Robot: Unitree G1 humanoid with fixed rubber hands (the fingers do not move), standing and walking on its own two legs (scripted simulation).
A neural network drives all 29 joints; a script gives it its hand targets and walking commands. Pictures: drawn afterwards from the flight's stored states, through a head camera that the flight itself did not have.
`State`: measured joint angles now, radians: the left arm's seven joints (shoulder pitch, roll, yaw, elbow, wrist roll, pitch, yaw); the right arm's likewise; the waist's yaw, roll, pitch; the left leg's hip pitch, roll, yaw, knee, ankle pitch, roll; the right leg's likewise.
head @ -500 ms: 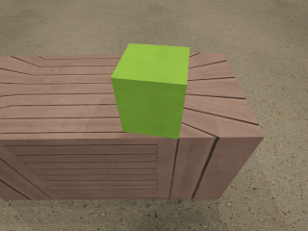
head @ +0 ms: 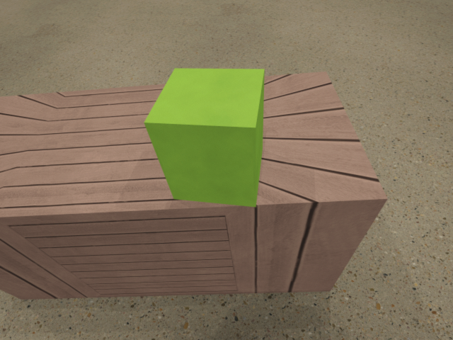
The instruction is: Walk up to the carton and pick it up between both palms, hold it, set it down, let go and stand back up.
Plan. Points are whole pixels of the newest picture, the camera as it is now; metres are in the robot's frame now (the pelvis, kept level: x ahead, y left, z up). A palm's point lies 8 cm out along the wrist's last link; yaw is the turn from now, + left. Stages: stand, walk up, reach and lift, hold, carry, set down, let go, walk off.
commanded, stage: walk up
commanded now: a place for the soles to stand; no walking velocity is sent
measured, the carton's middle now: (215, 138) +0.54 +0.04 +0.04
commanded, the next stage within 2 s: none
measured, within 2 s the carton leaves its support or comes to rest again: neither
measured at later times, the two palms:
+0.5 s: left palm out of the picture +0.05 +0.34 -0.10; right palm out of the picture +0.07 -0.30 -0.10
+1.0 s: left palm out of the picture +0.11 +0.34 -0.09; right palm out of the picture +0.10 -0.29 -0.10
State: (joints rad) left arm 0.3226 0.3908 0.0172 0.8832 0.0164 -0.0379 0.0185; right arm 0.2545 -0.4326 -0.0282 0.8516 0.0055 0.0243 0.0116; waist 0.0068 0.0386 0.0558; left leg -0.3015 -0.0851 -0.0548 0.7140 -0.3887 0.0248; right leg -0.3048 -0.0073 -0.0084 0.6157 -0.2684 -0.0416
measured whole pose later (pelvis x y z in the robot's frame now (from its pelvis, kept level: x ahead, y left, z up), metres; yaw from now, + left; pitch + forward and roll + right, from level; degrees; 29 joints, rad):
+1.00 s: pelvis +0.01 +0.03 +0.00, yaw +1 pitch -1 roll +0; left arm 0.11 0.39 0.02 0.98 0.02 -0.01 -0.01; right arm 0.21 -0.43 0.00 0.90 0.00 -0.02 0.01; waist 0.01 0.01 0.05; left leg -0.25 -0.04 -0.09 0.55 -0.29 0.00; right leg -0.29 -0.01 -0.01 0.55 -0.25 -0.01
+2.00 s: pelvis +0.10 +0.08 +0.00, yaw +3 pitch -1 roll -1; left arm 0.16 0.39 0.04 0.96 0.02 -0.03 0.00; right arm 0.25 -0.41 -0.02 0.91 -0.01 -0.01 0.01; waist 0.01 0.01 0.04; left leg -0.23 -0.02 -0.10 0.59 -0.31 0.00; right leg -0.23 -0.04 -0.02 0.56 -0.29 0.03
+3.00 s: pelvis +0.08 +0.08 +0.00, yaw +2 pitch -2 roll -1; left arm 0.16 0.39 0.02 1.04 0.02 -0.03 0.00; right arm 0.17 -0.41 -0.01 0.93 0.00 -0.01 0.01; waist 0.01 0.00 0.04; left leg -0.23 -0.02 -0.09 0.57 -0.30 0.00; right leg -0.22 -0.04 -0.02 0.51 -0.25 0.03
